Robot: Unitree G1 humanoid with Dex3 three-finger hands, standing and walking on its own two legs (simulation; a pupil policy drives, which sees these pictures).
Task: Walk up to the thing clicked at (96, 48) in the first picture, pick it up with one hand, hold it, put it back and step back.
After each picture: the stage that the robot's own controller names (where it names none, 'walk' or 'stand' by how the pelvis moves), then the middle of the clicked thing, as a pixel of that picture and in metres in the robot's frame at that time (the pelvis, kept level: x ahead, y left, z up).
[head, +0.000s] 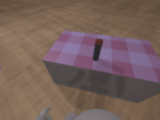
stand; (97, 50) +0.69 -0.05 -0.05
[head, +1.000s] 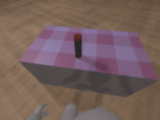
rise first; (78, 47) +0.62 +0.15 -0.02
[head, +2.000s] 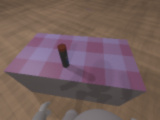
stand; (64, 57) +0.52 +0.25 -0.03
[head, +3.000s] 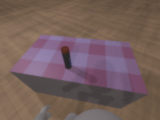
stand; (66, 58) +0.53 +0.24 -0.05
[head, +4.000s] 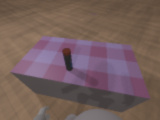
stand; (68, 60) +0.52 +0.23 -0.05
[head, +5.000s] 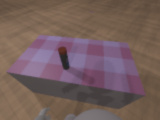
stand; (64, 59) +0.52 +0.25 -0.05
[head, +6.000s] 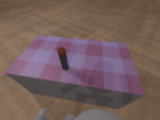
stand; (63, 60) +0.51 +0.26 -0.05
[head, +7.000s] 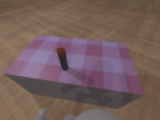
stand; (63, 60) +0.51 +0.26 -0.05
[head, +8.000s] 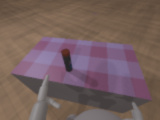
rise first; (67, 61) +0.50 +0.25 -0.05
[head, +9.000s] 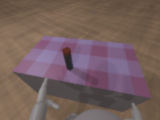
go down; (68, 59) +0.52 +0.24 -0.05
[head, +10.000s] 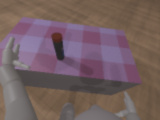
go down; (59, 48) +0.54 +0.22 -0.01
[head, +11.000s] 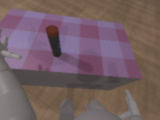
go down; (55, 43) +0.53 +0.23 +0.02
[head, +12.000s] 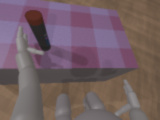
close in; (41, 35) +0.54 +0.25 +0.07
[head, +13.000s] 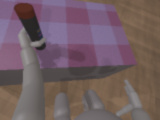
close; (34, 31) +0.55 +0.25 +0.08
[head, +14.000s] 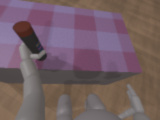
lift; (34, 45) +0.47 +0.30 +0.07
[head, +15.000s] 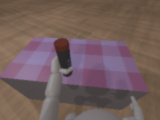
lift; (64, 60) +0.35 +0.16 +0.17
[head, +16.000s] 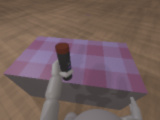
hold; (65, 63) +0.33 +0.17 +0.14
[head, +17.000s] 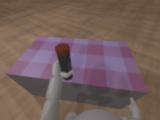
hold; (65, 64) +0.33 +0.17 +0.14
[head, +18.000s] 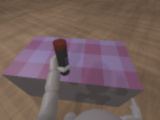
crouch; (62, 59) +0.37 +0.18 +0.14
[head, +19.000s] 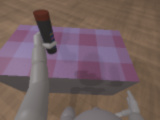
lower; (47, 35) +0.50 +0.25 +0.18
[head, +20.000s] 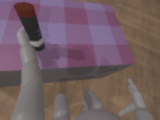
lower; (33, 31) +0.55 +0.25 +0.08
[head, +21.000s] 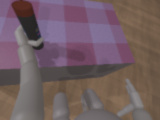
lower; (32, 30) +0.55 +0.25 +0.08
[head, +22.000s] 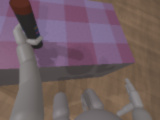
lower; (30, 29) +0.56 +0.26 +0.08
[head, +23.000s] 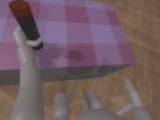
lower; (30, 30) +0.55 +0.26 +0.08
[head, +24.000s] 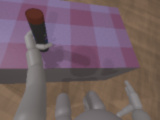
open; (40, 35) +0.53 +0.24 +0.07
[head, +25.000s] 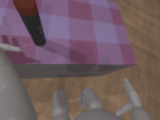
sink last; (34, 27) +0.54 +0.25 +0.08
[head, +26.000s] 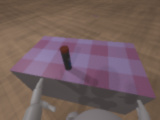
sink last; (66, 59) +0.51 +0.25 +0.01
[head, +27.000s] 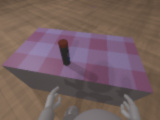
stand; (65, 54) +0.51 +0.24 +0.01
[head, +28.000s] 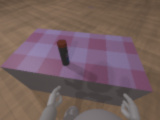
stand; (64, 54) +0.51 +0.24 +0.02
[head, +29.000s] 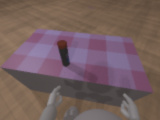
stand; (64, 54) +0.51 +0.24 +0.02
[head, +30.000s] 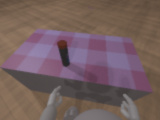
stand; (64, 54) +0.51 +0.24 +0.02
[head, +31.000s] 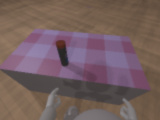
stand; (63, 54) +0.51 +0.24 +0.01
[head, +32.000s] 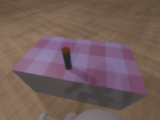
stand; (67, 59) +0.53 +0.23 -0.05
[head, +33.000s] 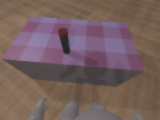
walk; (65, 42) +0.60 +0.24 -0.03
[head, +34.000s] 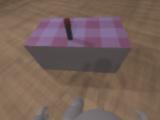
walk; (68, 30) +0.89 +0.33 -0.03
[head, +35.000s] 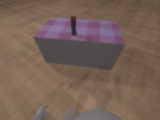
stand; (73, 26) +1.11 +0.29 -0.04
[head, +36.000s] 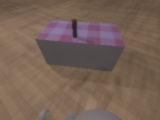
stand; (74, 29) +1.12 +0.27 -0.05
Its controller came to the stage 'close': yes
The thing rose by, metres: 0.20
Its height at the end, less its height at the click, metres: +0.00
